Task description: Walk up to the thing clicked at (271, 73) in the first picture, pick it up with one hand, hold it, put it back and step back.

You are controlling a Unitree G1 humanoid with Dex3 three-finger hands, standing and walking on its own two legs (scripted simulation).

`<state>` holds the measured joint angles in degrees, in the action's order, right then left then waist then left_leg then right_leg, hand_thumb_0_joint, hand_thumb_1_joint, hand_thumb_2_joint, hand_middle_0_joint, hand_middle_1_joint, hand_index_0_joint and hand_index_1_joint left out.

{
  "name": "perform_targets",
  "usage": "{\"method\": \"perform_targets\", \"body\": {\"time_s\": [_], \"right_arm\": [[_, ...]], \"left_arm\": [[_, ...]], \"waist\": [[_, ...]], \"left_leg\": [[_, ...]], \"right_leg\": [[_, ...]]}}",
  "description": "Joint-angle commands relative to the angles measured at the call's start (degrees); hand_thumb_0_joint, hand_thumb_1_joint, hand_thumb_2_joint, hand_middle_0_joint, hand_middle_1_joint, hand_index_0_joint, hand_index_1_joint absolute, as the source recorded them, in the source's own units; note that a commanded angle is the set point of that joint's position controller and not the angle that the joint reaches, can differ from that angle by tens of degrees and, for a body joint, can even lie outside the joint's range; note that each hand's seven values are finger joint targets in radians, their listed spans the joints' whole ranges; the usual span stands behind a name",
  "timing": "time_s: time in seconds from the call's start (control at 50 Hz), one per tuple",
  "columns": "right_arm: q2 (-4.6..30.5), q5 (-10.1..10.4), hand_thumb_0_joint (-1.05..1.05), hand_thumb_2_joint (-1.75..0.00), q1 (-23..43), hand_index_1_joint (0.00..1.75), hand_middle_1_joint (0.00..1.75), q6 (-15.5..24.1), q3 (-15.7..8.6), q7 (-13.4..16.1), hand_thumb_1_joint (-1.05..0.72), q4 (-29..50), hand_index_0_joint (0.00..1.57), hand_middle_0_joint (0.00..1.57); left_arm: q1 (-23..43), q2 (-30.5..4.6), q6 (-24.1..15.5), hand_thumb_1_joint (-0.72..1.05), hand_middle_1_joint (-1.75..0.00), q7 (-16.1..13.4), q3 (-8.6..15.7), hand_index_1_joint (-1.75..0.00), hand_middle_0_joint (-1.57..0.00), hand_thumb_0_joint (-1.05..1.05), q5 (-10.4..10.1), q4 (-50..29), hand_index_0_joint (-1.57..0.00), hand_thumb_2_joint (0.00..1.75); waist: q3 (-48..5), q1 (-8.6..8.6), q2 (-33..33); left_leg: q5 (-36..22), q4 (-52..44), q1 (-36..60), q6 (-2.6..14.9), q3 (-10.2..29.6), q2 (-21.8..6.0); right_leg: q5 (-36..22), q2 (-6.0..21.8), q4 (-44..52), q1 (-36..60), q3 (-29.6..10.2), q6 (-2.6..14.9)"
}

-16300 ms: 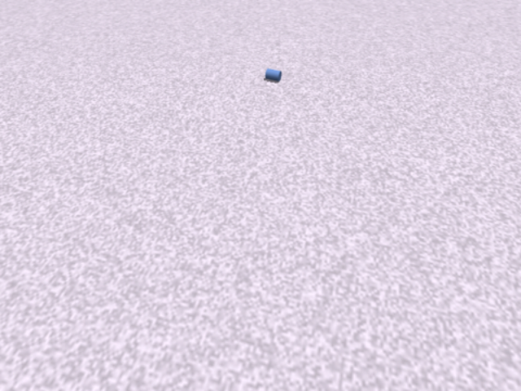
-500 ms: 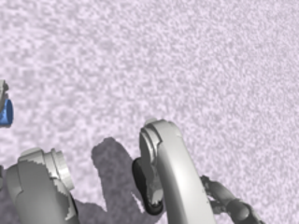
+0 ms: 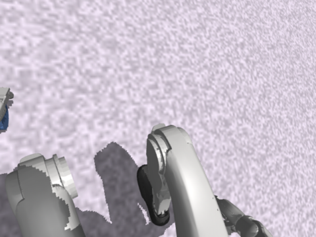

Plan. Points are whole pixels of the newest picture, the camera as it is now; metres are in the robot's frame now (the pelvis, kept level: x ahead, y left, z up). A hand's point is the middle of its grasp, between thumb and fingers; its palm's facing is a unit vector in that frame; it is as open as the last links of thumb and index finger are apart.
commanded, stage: close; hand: left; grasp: from above
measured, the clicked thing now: out of the picture +0.43 +0.32 -0.26
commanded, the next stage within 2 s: none
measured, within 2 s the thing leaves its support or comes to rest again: neither
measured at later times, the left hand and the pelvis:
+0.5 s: hand out of the picture +0.41 +0.32 -0.23, palm faces -0.53 -0.08 -0.84, open 11.6 cm; pelvis +0.00 +0.00 +0.00, yaw +0 degrees
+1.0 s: hand out of the picture +0.41 +0.31 -0.22, palm faces -0.46 -0.05 -0.89, open 10.3 cm; pelvis +0.00 +0.00 +0.00, yaw +0 degrees
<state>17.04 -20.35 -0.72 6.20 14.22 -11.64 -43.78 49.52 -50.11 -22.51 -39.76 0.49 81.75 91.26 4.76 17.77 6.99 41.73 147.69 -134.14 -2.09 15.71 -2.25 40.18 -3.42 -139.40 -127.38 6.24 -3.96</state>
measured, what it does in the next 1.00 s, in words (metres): stands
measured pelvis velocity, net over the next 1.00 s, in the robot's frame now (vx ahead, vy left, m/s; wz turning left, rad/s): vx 0.00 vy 0.00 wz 0.01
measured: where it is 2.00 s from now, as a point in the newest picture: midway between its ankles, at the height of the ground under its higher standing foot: (117, 223)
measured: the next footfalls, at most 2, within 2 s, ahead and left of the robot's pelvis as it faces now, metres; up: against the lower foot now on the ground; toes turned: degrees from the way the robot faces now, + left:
none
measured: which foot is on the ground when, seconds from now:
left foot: down 0.00-1.00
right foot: down 0.00-1.00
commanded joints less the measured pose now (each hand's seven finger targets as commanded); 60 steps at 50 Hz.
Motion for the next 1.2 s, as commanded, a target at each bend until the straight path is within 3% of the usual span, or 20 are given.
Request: {"method": "perform_targets", "body": {"time_s": [0.0,0.06,0.16,0.18,0.2,0.24,0.34,0.42,0.52,0.6,0.66,0.72,0.74,0.82,0.9,0.94,1.0,1.02,1.08,1.18], "right_arm": [[18.1,0.63,0.0,-0.89,-6.6,0.3,0.3,1.54,-6.19,0.57,-0.89,0.04,0.2,0.2],[18.59,1.71,0.0,-0.89,-7.51,0.3,0.3,2.78,-6.88,0.31,-0.89,-0.58,0.2,0.2],[18.82,3.15,0.0,-0.89,-7.7,0.3,0.3,4.15,-6.99,0.16,-0.89,2.19,0.2,0.2],[18.89,3.24,0.0,-0.89,-7.97,0.3,0.3,4.03,-7.13,0.33,-0.89,2.19,0.2,0.2],[19.34,3.36,0.0,-0.89,-9.55,0.3,0.3,3.74,-7.4,0.43,-0.89,1.87,0.2,0.2],[18.69,3.39,0.0,-0.9,-9.55,0.3,0.3,3.08,-7.36,0.59,-0.89,2.8,0.2,0.2],[18.03,3.07,0.0,-0.9,-9.86,0.3,0.3,0.96,-6.22,1.09,-0.89,4.45,0.2,0.2],[17.66,2.19,0.0,-0.89,-9.61,0.3,0.3,-0.71,-4.98,1.51,-0.89,5.11,0.2,0.2],[18.08,1.01,0.0,-0.89,-8.56,0.3,0.3,-1.72,-5.11,1.86,-0.88,2.79,0.2,0.2],[17.97,0.0,0.0,-0.89,-7.75,0.3,0.3,-1.45,-5.45,1.82,-0.88,1.75,0.2,0.2],[17.96,0.1,0.0,-0.89,-7.34,0.3,0.3,-0.44,-5.84,1.44,-0.88,1.09,0.2,0.2],[18.22,0.51,0.0,-0.89,-7.43,0.3,0.3,1.25,-6.24,0.79,-0.89,0.67,0.2,0.2],[18.52,1.14,0.0,-0.89,-7.76,0.3,0.3,1.69,-6.59,0.66,-0.89,0.25,0.2,0.2],[18.41,2.29,0.0,-0.89,-7.9,0.3,0.3,3.46,-7.11,0.17,-0.89,0.46,0.2,0.2],[19.01,3.86,0.0,-0.89,-7.57,0.3,0.3,4.52,-7.52,0.3,-0.89,2.07,0.2,0.2],[19.15,3.91,0.0,-0.89,-8.6,0.3,0.3,4.59,-7.84,0.3,-0.89,2.78,0.2,0.2],[18.72,3.98,0.0,-0.9,-9.99,0.3,0.3,3.69,-7.86,0.59,-0.89,3.12,0.2,0.2],[18.87,3.99,0.0,-0.9,-9.19,0.3,0.3,3.41,-7.79,0.76,-0.89,4.08,0.2,0.2],[18.54,3.85,0.0,-0.9,-11.0,0.3,0.3,2.05,-7.2,1.02,-0.89,4.13,0.2,0.2],[18.04,2.87,0.0,-0.9,-10.97,0.3,0.3,-0.49,-5.69,1.36,-0.89,4.92,0.2,0.2]], "left_arm": [[15.71,-11.79,4.39,-0.15,-0.74,-3.72,0.44,-0.71,-0.27,0.0,-1.85,-4.54,-0.3,0.73],[17.66,-11.59,6.28,-0.14,-0.7,-2.31,0.92,-0.67,-0.3,0.0,-4.0,-4.86,-0.33,0.72],[18.11,-12.68,6.81,-0.13,-0.68,2.8,2.44,-0.66,-0.31,0.0,-5.47,-3.43,-0.34,0.7],[17.85,-13.27,6.52,-0.13,-0.68,3.77,3.13,-0.66,-0.32,0.0,-5.96,-3.04,-0.34,0.71],[16.39,-16.19,6.2,-0.12,-0.67,4.64,5.61,-0.65,-0.33,0.0,-5.47,-1.43,-0.35,0.71],[16.56,-14.59,4.94,-0.12,-0.67,6.8,4.9,-0.65,-0.33,0.0,-5.65,-1.89,-0.35,0.7],[14.79,-15.77,0.26,-0.07,-0.64,10.21,4.73,-0.62,-0.38,0.0,-5.66,-4.31,-0.39,0.68],[13.57,-17.57,-3.97,-0.01,-0.61,9.36,5.18,-0.59,-0.42,0.0,-4.37,-6.45,-0.44,0.64],[14.39,-17.49,-5.79,0.09,-0.57,4.61,4.73,-0.55,-0.47,0.0,-2.77,-9.32,-0.5,0.61],[13.17,-15.1,-3.37,0.15,-0.55,0.09,3.17,-0.52,-0.52,0.0,-0.13,-7.68,-0.55,0.58],[14.14,-13.61,-0.23,0.19,-0.53,-2.32,2.15,-0.5,-0.56,0.0,0.07,-7.14,-0.58,0.56],[15.5,-11.36,2.84,0.2,-0.47,-2.96,0.62,-0.45,-0.58,0.0,-1.13,-5.53,-0.6,0.51],[16.79,-11.9,3.56,0.19,-0.45,-3.02,0.96,-0.43,-0.57,0.0,-1.67,-6.44,-0.6,0.49],[17.92,-10.6,6.34,0.17,-0.4,-1.07,0.06,-0.39,-0.58,0.0,-3.14,-4.99,-0.6,0.47],[19.59,-14.33,6.5,0.17,-0.36,2.17,2.98,-0.36,-0.6,0.0,-5.02,-6.66,-0.6,0.47],[17.05,-15.0,6.26,0.15,-0.37,4.1,4.57,-0.37,-0.6,0.0,-4.86,-3.74,-0.59,0.48],[16.2,-14.89,4.66,0.14,-0.36,6.81,5.65,-0.37,-0.6,0.0,-5.27,-3.19,-0.59,0.5],[16.59,-13.53,3.89,0.14,-0.36,7.85,4.44,-0.37,-0.61,0.0,-5.54,-4.08,-0.59,0.5],[14.56,-15.57,1.46,0.15,-0.32,9.97,5.08,-0.35,-0.64,0.0,-4.88,-3.38,-0.61,0.51],[13.87,-17.71,-2.86,0.24,-0.32,9.82,5.68,-0.35,-0.71,0.0,-3.96,-5.71,-0.68,0.53]], "waist": [[-35.06,1.59,-26.27],[-35.0,1.83,-26.8],[-35.21,2.31,-25.9],[-34.9,2.41,-26.13],[-34.47,2.42,-26.19],[-33.84,2.52,-25.84],[-34.28,2.44,-24.8],[-35.85,2.06,-25.03],[-35.97,0.74,-28.4],[-34.85,0.89,-27.23],[-34.49,0.92,-27.26],[-33.57,2.32,-26.33],[-33.61,1.99,-26.55],[-34.36,2.49,-27.25],[-35.25,1.44,-26.39],[-34.42,1.98,-25.23],[-33.51,2.3,-24.93],[-32.56,2.24,-24.74],[-34.03,2.41,-25.04],[-35.17,1.87,-25.72]], "left_leg": [[-10.51,-14.89,26.22,2.47,-8.7,0.45],[-9.36,-15.43,26.2,2.44,-8.56,0.55],[-10.63,-14.5,25.77,2.81,-8.73,0.77],[-11.08,-15.09,26.14,2.7,-8.39,0.72],[-11.62,-15.06,26.56,2.58,-8.26,0.6],[-11.49,-15.2,25.96,2.45,-8.29,0.67],[-13.91,-13.85,26.76,2.52,-8.36,0.63],[-14.62,-13.18,28.41,2.51,-8.27,0.32],[-12.92,-14.93,29.83,1.99,-7.88,0.06],[-11.75,-15.13,29.21,1.9,-8.21,0.15],[-11.55,-15.41,28.44,1.85,-8.42,0.33],[-10.26,-15.02,26.88,2.16,-8.38,0.44],[-9.93,-15.37,26.45,2.28,-8.44,0.61],[-8.79,-15.24,26.25,2.41,-8.6,0.59],[-8.55,-15.56,25.7,2.75,-8.52,0.9],[-9.33,-14.59,25.29,2.83,-8.72,0.88],[-10.78,-14.37,24.89,2.79,-8.79,1.06],[-10.72,-14.87,24.57,2.62,-8.65,1.28],[-12.96,-14.64,27.3,2.41,-8.16,0.93],[-14.95,-14.27,28.47,2.26,-7.95,0.58]], "right_leg": [[-13.02,-2.18,12.42,14.71,6.24,5.37],[-11.95,-1.85,12.45,13.76,6.83,5.32],[-14.13,-1.17,11.56,15.31,7.06,4.93],[-14.43,-1.29,11.49,15.28,7.48,4.85],[-14.83,-1.18,10.95,15.58,7.56,4.91],[-14.47,-1.27,11.13,15.9,7.34,5.0],[-16.22,-1.39,12.13,18.27,7.42,4.88],[-16.63,-1.56,11.91,20.02,7.05,4.64],[-13.78,-1.93,11.9,17.72,7.62,5.01],[-12.86,-2.24,11.99,15.81,7.19,5.25],[-12.95,-2.27,11.93,14.44,6.9,5.35],[-12.63,-2.11,12.25,13.67,6.76,5.2],[-12.3,-1.95,12.38,13.05,6.98,5.2],[-11.62,-1.8,11.88,13.09,6.59,5.32],[-11.52,-1.35,12.23,13.76,6.81,5.16],[-12.5,-1.08,11.35,14.37,6.48,4.97],[-13.7,-1.0,11.41,15.3,6.6,4.96],[-13.1,-0.95,11.88,14.5,7.32,5.08],[-15.03,-1.17,11.48,16.42,7.71,4.91],[-16.0,-1.62,11.84,18.29,7.97,4.95]]}}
